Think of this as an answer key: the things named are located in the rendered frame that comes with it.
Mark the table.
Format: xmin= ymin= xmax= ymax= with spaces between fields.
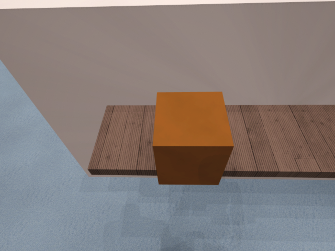
xmin=88 ymin=105 xmax=335 ymax=178

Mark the carton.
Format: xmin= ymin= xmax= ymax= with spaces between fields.
xmin=153 ymin=92 xmax=234 ymax=185

